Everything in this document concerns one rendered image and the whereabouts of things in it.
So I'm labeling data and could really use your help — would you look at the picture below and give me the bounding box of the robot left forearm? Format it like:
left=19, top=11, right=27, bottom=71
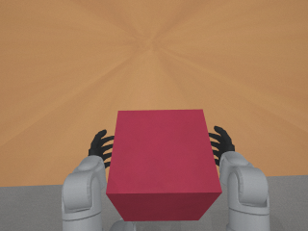
left=62, top=155, right=107, bottom=231

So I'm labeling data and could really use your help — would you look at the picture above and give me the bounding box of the robot left hand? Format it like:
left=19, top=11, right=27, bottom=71
left=88, top=129, right=115, bottom=168

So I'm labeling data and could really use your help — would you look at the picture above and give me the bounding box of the carton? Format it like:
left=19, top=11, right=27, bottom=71
left=106, top=109, right=222, bottom=221

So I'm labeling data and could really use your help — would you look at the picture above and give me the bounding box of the robot right hand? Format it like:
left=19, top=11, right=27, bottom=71
left=208, top=126, right=235, bottom=166

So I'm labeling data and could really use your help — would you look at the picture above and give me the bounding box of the robot left thigh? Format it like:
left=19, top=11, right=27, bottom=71
left=109, top=219, right=137, bottom=231

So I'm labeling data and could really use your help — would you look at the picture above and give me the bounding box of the robot right forearm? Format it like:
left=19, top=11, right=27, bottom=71
left=218, top=151, right=270, bottom=231

